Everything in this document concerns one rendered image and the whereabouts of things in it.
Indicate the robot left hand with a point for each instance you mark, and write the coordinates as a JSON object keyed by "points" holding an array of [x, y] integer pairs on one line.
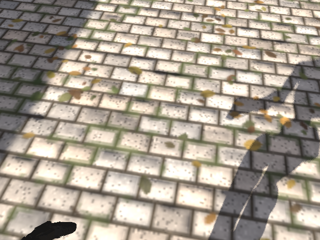
{"points": [[50, 231]]}

